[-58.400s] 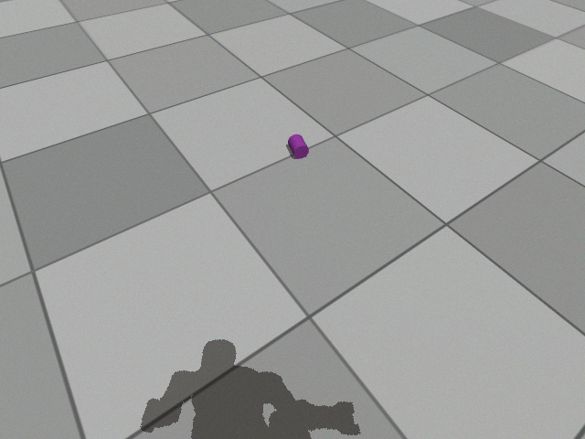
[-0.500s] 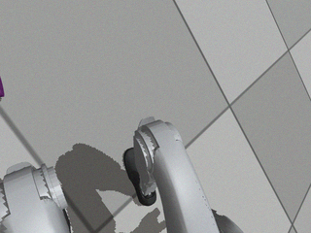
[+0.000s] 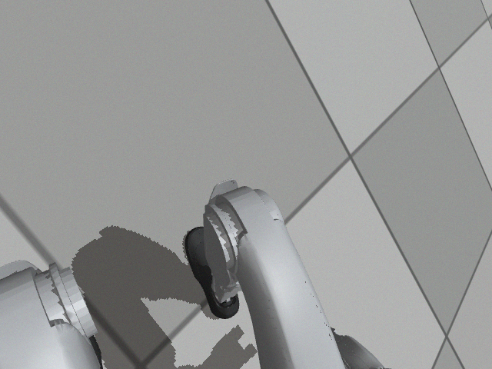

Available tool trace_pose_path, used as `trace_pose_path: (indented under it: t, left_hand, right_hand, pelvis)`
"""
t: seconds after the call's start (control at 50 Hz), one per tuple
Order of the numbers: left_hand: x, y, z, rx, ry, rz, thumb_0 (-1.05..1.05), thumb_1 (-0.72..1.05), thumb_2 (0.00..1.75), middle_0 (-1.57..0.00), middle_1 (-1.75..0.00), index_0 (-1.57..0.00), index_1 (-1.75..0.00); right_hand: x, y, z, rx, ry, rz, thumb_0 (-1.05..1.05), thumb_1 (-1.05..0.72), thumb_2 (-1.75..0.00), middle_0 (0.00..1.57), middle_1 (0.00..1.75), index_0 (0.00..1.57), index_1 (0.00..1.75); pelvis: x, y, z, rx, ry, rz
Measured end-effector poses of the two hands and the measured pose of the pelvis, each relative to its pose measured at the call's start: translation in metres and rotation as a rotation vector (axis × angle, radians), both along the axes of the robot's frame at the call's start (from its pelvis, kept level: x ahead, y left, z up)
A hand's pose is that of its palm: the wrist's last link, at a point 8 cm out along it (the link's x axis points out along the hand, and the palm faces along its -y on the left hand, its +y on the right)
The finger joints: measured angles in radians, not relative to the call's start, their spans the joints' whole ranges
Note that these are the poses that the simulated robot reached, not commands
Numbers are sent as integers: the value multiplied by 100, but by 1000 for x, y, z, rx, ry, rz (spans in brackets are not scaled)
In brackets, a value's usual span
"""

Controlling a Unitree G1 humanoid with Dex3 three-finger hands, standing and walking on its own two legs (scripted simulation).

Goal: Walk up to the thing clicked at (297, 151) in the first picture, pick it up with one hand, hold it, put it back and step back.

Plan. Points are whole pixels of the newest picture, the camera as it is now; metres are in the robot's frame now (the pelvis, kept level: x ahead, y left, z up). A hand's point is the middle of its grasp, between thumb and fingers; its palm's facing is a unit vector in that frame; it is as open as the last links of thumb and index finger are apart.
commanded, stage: open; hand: left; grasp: from above
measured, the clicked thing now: out of the picture +0.51 +0.25 -0.27
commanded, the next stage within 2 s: withdraw in 0.94 s
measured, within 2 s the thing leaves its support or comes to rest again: rests again in 0.10 s
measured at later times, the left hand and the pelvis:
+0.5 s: hand out of the picture +0.50 +0.25 -0.24, palm faces -0.46 -0.09 -0.88, open 11.4 cm; pelvis +0.00 +0.00 +0.00, yaw -1 degrees
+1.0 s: hand out of the picture +0.50 +0.25 -0.24, palm faces -0.46 -0.09 -0.88, open 12.6 cm; pelvis +0.00 +0.00 +0.00, yaw -1 degrees
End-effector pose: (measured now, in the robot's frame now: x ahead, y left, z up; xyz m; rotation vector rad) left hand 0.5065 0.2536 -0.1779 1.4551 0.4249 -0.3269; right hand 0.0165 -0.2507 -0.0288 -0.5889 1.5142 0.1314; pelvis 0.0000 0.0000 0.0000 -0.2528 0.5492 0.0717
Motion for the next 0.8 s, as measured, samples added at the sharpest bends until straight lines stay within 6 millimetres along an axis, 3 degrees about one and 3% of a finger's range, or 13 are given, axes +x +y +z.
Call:
trace_pose_path:
  t: [0.4, 0.8]
  left_hand:
    - [1, -2, -6, 8, 0, 3, 0, -4, 60, -50, -59, -51, -59]
    - [2, -1, -10, 2, 10, 2, 0, -20, 78, -32, -79, -32, -79]
  right_hand:
    - [0, 8, 5, 8, -4, 21, 0, -91, -90, 20, 30, 20, 30]
    - [0, 9, 7, 9, 3, 38, 0, -91, -91, 20, 30, 20, 30]
  pelvis:
    - [-2, 3, 2, -14, -5, -2]
    - [-3, 4, 3, -20, -10, -4]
